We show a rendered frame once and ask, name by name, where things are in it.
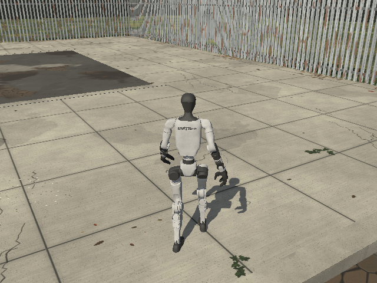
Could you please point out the right robot shin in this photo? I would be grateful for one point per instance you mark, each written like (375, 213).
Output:
(202, 207)

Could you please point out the robot left upper arm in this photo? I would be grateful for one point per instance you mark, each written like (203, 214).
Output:
(167, 133)

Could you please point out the robot left forearm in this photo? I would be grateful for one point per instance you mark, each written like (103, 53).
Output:
(163, 152)

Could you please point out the right robot hand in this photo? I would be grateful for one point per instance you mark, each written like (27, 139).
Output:
(224, 177)

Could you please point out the robot right upper arm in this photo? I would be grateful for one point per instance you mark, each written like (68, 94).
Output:
(206, 124)

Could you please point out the left robot hand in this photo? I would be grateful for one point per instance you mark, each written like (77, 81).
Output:
(168, 156)

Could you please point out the robot right forearm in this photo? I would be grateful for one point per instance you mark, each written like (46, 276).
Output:
(217, 159)

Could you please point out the robot left thigh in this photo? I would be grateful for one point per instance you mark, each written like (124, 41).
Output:
(176, 187)

